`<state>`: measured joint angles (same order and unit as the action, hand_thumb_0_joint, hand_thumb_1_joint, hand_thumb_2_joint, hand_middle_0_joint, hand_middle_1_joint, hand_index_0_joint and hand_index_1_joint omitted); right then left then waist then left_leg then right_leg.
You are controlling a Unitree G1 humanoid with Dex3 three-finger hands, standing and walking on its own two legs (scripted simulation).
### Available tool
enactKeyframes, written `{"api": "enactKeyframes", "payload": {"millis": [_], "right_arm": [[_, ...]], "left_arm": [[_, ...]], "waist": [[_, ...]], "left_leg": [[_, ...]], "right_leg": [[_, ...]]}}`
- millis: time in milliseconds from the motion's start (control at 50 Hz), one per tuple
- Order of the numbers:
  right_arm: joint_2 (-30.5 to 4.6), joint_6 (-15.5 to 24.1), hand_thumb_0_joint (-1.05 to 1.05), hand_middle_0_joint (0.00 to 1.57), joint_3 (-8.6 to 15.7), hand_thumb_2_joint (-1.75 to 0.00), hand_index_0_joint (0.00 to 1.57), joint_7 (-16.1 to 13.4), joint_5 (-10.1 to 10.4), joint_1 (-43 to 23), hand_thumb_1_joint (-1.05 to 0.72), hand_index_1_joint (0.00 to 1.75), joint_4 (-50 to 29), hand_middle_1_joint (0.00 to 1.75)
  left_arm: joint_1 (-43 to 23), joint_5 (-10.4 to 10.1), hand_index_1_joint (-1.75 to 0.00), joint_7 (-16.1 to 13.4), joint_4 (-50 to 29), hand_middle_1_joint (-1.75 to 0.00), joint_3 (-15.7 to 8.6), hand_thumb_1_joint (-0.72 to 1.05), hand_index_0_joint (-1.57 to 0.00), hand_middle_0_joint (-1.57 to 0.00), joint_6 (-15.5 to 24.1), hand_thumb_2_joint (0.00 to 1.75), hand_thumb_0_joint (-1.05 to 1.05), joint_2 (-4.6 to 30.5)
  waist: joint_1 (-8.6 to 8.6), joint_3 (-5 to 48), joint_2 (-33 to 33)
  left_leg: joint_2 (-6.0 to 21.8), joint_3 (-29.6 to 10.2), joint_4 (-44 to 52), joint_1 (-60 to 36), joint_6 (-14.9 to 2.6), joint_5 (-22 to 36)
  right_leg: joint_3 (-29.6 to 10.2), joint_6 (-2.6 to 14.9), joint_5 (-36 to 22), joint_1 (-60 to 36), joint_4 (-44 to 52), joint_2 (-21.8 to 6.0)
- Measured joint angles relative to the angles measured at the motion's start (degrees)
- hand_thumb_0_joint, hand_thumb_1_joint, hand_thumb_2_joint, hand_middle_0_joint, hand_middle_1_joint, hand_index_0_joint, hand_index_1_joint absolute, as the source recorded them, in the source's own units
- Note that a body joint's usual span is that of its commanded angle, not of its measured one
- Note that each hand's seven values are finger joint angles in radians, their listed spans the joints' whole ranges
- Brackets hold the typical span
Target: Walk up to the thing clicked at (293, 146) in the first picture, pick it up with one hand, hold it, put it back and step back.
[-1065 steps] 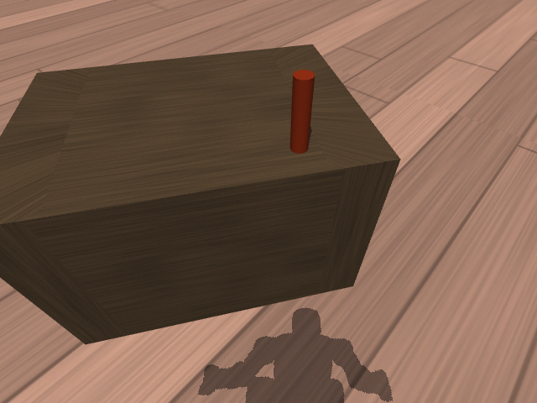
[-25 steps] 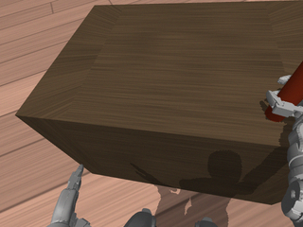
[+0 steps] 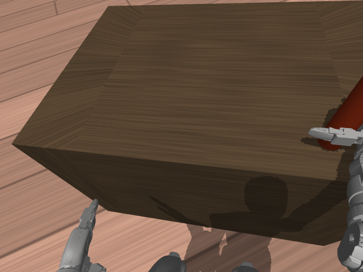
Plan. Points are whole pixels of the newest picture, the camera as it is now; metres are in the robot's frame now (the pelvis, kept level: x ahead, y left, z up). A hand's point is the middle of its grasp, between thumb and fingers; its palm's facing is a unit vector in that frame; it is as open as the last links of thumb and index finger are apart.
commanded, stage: withdraw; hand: right
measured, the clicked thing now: (352, 113) +0.46 -0.26 +0.09
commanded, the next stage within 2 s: rise in 0.26 s
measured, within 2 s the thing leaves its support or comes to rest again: neither
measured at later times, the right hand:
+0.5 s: hand out of the picture +0.45 -0.34 +0.18, palm faces +0.36 +0.92 -0.18, open 17.2 cm
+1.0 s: hand out of the picture +0.32 -0.32 +0.14, palm faces +0.39 +0.85 -0.35, open 17.4 cm
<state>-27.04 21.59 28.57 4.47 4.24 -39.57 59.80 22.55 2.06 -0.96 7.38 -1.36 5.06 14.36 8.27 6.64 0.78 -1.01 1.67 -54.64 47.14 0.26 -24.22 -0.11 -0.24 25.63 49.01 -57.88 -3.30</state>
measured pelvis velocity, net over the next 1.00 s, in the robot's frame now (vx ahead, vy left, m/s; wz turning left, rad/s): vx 0.04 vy -0.01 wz -0.01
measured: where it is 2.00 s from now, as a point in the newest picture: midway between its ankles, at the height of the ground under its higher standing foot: outside the picture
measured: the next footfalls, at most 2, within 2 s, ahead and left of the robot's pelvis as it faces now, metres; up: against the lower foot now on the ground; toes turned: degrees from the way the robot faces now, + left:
none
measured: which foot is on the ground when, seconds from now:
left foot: down 0.00-1.00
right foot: down 0.00-1.00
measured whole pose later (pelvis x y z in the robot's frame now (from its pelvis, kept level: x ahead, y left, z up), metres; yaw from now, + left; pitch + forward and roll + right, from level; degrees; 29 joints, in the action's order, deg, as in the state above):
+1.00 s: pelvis +0.04 -0.01 +0.05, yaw -1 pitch +4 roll +1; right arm -24.0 2.0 18.8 -1.5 4.1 2.2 11.9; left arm 20.1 -4.0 -2.1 24.4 -3.9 3.7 14.3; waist -1.4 4.2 -2.4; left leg 0.7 0.3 -32.0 17.8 1.4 -18.1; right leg 1.8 0.7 19.6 19.4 -35.0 -1.2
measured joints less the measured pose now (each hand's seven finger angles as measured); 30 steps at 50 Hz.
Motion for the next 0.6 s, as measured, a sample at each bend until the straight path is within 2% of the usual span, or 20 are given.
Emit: {"api": "enactKeyframes", "payload": {"millis": [120, 240, 400, 460, 500, 600], "right_arm": [[-1.2, -1.9, -0.01, 0.21, 1.5, -0.09, 0.2, 0.6, 0.3, 0.7, 0.32, 0.13, -2.8, 0.13], [-5.3, -5.8, -0.01, 0.13, 2.7, -0.05, 0.12, 2.3, 1.0, -1.6, 0.39, 0.07, -3.3, 0.07], [-11.0, -12.4, -0.01, 0.08, 0.4, -0.03, 0.07, 7.7, 2.9, -5.1, 0.46, 0.05, 0.3, 0.05], [-12.7, -14.3, -0.01, 0.07, -2.2, -0.04, 0.07, 6.5, -0.4, -4.8, 0.47, 0.05, 1.9, 0.05], [-13.3, -15.7, -0.01, 0.07, -3.0, -0.04, 0.07, 4.8, -2.1, -3.5, 0.48, 0.05, 2.0, 0.05], [-14.3, -17.8, -0.02, 0.07, -2.3, -0.04, 0.07, 0.0, -4.9, 0.0, 0.51, 0.06, 0.1, 0.06]], "left_arm": [[0.2, -0.5, -0.06, -0.4, 1.3, -0.05, -0.1, -0.53, -0.06, -0.06, -0.6, 0.06, -0.01, 0.3], [-0.9, -1.7, -0.05, -1.5, 5.5, -0.05, 0.5, -0.53, -0.06, -0.06, -1.4, 0.05, -0.01, 0.7], [-2.6, -3.5, -0.05, -2.4, 10.3, -0.05, 2.6, -0.53, -0.06, -0.06, -0.7, 0.05, -0.01, 0.7], [-2.6, -4.2, -0.05, -2.0, 9.3, -0.05, 3.2, -0.53, -0.06, -0.06, -1.0, 0.05, -0.01, 0.3], [-2.2, -4.5, -0.05, -1.4, 8.6, -0.05, 3.2, -0.53, -0.06, -0.06, -1.0, 0.05, -0.01, -0.1], [-1.4, -4.8, -0.05, -0.5, 10.6, -0.05, 3.0, -0.52, -0.06, -0.06, -1.0, 0.05, -0.01, -0.1]], "waist": [[-0.27, -0.2, -0.1], [-1.14, -0.3, -0.8], [-2.72, 0.7, -1.8], [-3.41, 0.0, -1.5], [-3.67, -0.6, -1.3], [-4.66, -2.1, -0.8]], "left_leg": [[0.0, 0.0, 1.8, -2.3, -0.06, 0.3], [0.0, 0.0, 5.3, -6.7, 0.03, 1.3], [0.7, -0.1, 10.1, -12.0, 0.37, 2.9], [0.9, -0.7, 11.7, -14.0, 0.55, 3.5], [1.1, -1.0, 13.0, -15.1, 0.65, 4.1], [1.2, -1.3, 15.4, -17.1, 0.72, 5.1]], "right_leg": [[0.0, -0.11, -0.2, -2.3, 1.7, 0.0], [0.0, -0.05, -1.2, -6.6, 5.0, 0.1], [0.3, 0.31, -3.0, -11.8, 10.1, 0.9], [1.0, 0.46, -3.8, -14.3, 12.3, 1.1], [1.4, 0.58, -4.5, -15.7, 13.9, 1.4], [1.7, 0.66, -5.4, -17.7, 16.3, 1.5]]}}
